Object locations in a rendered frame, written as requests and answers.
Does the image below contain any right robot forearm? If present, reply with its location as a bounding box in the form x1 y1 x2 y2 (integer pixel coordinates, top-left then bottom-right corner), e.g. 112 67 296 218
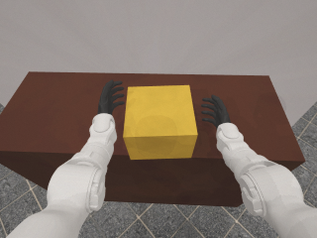
216 123 304 200

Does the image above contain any left robot upper arm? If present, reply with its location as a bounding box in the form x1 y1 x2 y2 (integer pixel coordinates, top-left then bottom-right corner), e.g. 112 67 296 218
6 164 106 238

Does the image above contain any pedestal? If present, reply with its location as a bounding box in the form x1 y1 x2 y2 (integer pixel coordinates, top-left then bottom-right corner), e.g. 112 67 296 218
0 71 306 207

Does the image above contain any left robot hand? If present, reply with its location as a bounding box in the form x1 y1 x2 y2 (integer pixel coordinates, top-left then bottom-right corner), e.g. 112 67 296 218
97 79 125 115

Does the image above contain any left robot forearm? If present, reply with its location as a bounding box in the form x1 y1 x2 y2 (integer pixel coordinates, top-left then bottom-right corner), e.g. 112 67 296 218
47 113 117 204

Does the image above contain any right robot upper arm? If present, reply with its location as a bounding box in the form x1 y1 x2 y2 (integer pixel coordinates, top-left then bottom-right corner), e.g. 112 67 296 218
239 164 317 238

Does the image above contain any right robot hand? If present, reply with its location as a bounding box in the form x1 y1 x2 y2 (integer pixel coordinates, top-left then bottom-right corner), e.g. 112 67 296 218
201 94 231 129

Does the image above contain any carton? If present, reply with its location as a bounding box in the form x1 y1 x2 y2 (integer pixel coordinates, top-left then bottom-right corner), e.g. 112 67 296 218
123 85 198 160

